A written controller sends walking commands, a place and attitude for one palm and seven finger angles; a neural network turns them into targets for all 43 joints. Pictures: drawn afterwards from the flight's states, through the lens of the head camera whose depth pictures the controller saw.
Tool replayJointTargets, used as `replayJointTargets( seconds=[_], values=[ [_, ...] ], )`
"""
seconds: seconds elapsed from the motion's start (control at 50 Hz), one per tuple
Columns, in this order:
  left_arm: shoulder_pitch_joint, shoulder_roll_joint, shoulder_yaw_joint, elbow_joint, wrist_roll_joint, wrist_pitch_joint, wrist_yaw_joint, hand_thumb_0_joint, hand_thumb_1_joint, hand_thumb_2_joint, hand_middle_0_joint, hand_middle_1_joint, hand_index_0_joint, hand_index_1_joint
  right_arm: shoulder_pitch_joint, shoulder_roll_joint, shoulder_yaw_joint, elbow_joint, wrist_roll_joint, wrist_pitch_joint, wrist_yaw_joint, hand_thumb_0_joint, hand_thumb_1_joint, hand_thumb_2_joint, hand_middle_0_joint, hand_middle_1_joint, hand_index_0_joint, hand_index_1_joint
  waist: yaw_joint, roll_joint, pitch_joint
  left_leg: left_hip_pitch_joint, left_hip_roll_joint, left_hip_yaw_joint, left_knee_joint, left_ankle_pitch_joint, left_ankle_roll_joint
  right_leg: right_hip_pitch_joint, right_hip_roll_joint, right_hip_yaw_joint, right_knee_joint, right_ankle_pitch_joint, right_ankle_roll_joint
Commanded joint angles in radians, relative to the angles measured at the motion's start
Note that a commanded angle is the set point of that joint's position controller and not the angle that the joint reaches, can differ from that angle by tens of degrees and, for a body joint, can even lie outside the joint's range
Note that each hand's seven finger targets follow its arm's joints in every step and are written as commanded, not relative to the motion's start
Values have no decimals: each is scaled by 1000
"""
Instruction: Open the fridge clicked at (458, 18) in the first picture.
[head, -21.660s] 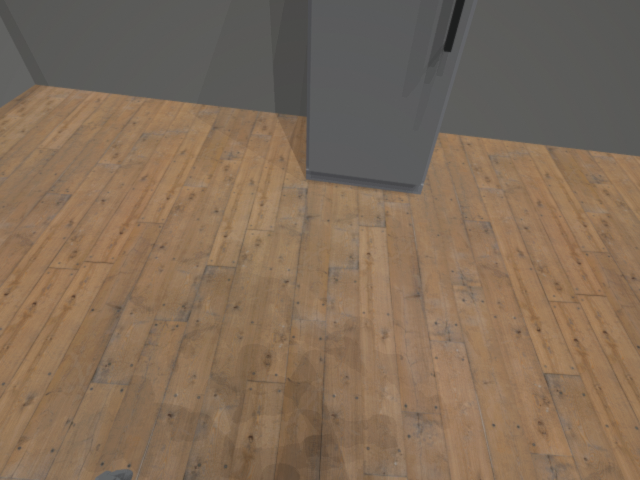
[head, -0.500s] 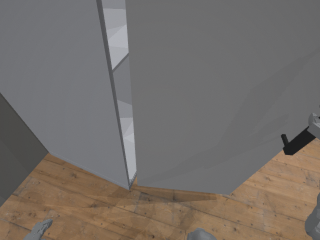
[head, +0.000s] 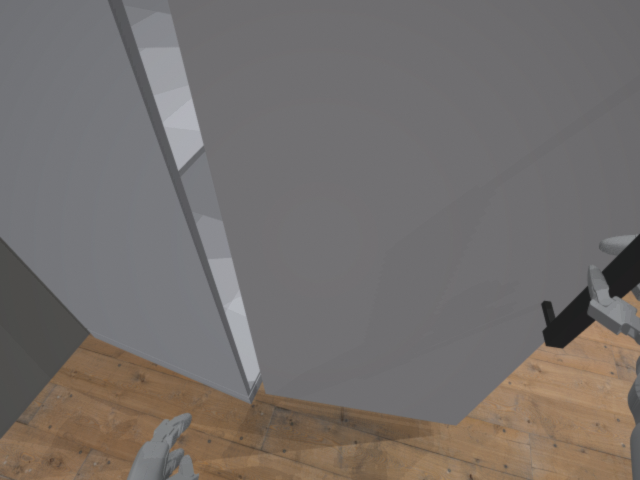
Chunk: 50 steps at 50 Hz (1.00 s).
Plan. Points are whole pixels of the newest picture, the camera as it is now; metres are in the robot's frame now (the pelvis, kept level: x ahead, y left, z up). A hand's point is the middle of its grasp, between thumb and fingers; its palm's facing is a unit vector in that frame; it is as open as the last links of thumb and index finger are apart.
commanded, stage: loosen the grip on the handle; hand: right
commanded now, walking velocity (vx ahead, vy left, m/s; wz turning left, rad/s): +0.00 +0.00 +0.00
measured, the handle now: out of the picture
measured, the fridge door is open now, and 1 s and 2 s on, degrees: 78 77 76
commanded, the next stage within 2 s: slip the hand off the handle in 0.64 s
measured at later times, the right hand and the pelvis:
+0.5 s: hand (599, 312) +0.30 -0.29 +0.10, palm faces +0.42 +0.85 -0.34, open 12.9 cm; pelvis -0.05 +0.03 -0.02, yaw +1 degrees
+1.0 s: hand out of the picture +0.30 -0.36 +0.09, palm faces +0.45 +0.81 -0.38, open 14.4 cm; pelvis +0.02 +0.00 -0.02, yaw +4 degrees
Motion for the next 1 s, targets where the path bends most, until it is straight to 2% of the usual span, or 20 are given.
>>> replayJointTargets(
  seconds=[0.0,0.02,0.04,0.06,0.08,0.1,0.12,0.2,0.22,0.28,0.34,0.42,0.44,0.46,0.56,0.62,0.64,0.72,0.82,0.98],
  values=[
    [-29,199,84,-91,-10,-35,38,0,900,900,-200,-300,-200,-300,-407,-342,-154,11,9,-18,-66,0,-900,-900,450,1400,450,1400,19,28,-230,-100,100,-126,-87,176,-19,238,-68,131,-48,172,16],
    [-34,203,85,-83,-11,-29,43,0,900,900,-200,-300,-200,-300,-455,-348,-132,27,7,-17,-66,0,-900,-900,450,1400,450,1400,21,3,-202,-123,100,-129,-106,101,-18,235,-66,130,-66,113,13],
    [17,226,162,-120,20,-38,-2,0,900,900,-200,-300,-200,-300,-974,-862,-531,-105,-129,-64,-38,0,-900,-900,450,1400,450,1400,-33,231,-9,-199,145,-166,-195,266,-50,57,-26,103,14,19,-11],
    [-100,179,110,-128,44,-86,-9,0,900,900,-200,-300,-200,-300,-633,-270,-69,236,-140,24,63,0,-779,-842,450,1400,450,1400,40,163,-253,-66,27,-7,52,474,23,152,77,64,-89,327,-17],
    [-51,219,122,-126,-14,-81,-4,0,900,900,-200,-300,-200,-300,-517,-372,-218,20,-92,-1,72,0,-658,-783,450,1400,450,1400,-10,35,-366,-117,6,12,59,376,4,277,58,100,-59,444,-13],
    [-72,208,117,-134,-4,-66,6,0,900,900,-200,-300,-200,-300,-432,-314,-171,29,-85,0,87,0,-538,-725,450,1400,450,1400,-20,-57,-358,-180,1,8,59,257,-2,313,51,110,-48,396,3],
    [-78,195,111,-126,-15,-58,-2,0,900,900,-200,-300,-200,-300,-393,-281,-156,36,-58,-16,86,0,-417,-667,450,1400,450,1400,-58,-249,-330,-194,8,-2,24,163,14,344,61,112,-52,287,20],
    [-96,205,83,-155,-16,-50,4,0,900,900,-200,-300,-200,-300,-496,-335,-128,104,-51,-60,56,0,67,-433,450,1400,450,1400,2,-10,-109,-306,15,-30,-14,-182,-1,94,72,131,-89,-236,-2],
    [-97,211,81,-157,-16,-44,9,0,900,900,-200,-300,-200,-300,-528,-358,-134,121,-55,-74,47,0,188,-375,450,1400,450,1400,8,49,-96,-311,25,-45,-28,-237,-6,65,76,119,-67,-240,-6],
    [-97,215,84,-172,-8,-50,16,0,900,900,-200,-300,-200,-300,-576,-371,-115,102,-66,-119,41,0,550,-200,423,1367,423,1367,-4,29,-205,-310,21,-66,14,-295,-2,46,95,119,-14,-251,-10],
    [-82,213,86,-158,-9,-58,20,0,900,900,-200,-300,-200,-300,-607,-318,-81,94,-31,-148,36,0,550,-200,383,1317,383,1317,5,11,-254,-316,15,-72,41,-297,-1,28,99,147,23,-301,-8],
    [-68,219,75,-127,-10,-62,37,0,900,900,-200,-300,-200,-300,-632,-384,-90,146,-36,-128,30,0,550,-200,330,1250,330,1250,18,-21,-205,-342,27,-112,42,-351,-5,-69,103,145,77,-320,-7],
    [-68,214,86,-148,-8,-62,35,0,900,900,-200,-300,-200,-300,-507,-491,-206,82,-38,-124,27,0,550,-200,317,1233,317,1233,-40,-76,-281,-273,31,-132,43,-349,2,-66,102,150,71,-294,-9],
    [-89,206,73,-163,-6,-60,38,0,900,900,-200,-300,-200,-300,-511,-476,-172,33,-43,-111,32,0,550,-200,303,1217,303,1217,-30,-111,-301,-261,32,-131,55,-327,1,-64,105,146,72,-285,-13],
    [-79,192,66,-133,-7,-77,61,0,900,900,-200,-300,-200,-300,-526,-463,-202,31,14,-109,34,0,550,-200,250,1150,250,1150,-6,-6,-222,-295,39,-186,12,-414,-12,-129,97,151,135,-248,-13],
    [-66,190,71,-130,-6,-81,61,0,900,900,-200,-300,-200,-300,-406,-479,-243,29,20,-102,44,0,550,-200,250,1150,250,1150,-31,-23,-241,-279,41,-185,38,-327,-13,-126,93,156,142,-198,-19],
    [-70,182,63,-139,-10,-85,61,0,900,900,-200,-300,-200,-300,-407,-411,-182,10,30,-95,55,0,550,-200,250,1150,250,1150,-18,-44,-230,-292,41,-180,45,-287,-11,-118,96,157,138,-180,-21],
    [-52,190,69,-134,-15,-88,67,0,900,900,-200,-300,-200,-300,-315,-448,-250,5,53,-60,67,0,550,-200,250,1150,250,1150,-29,30,-192,-302,45,-185,51,-172,-24,-123,97,150,156,-115,-25],
    [-22,189,84,-148,-15,-69,60,0,900,900,-200,-300,-200,-300,-116,-478,-353,-62,78,-15,91,0,550,-200,250,1150,250,1150,-80,14,-321,-206,20,-96,152,225,-25,-45,107,141,147,112,-25],
    [-6,184,108,-154,-7,-74,43,0,900,900,-200,-300,-200,-300,-10,-377,-309,-300,105,-64,134,0,550,-200,250,1150,250,1150,-44,-84,-371,-278,-19,-35,179,278,-1,144,85,171,158,366,-14]
  ],
)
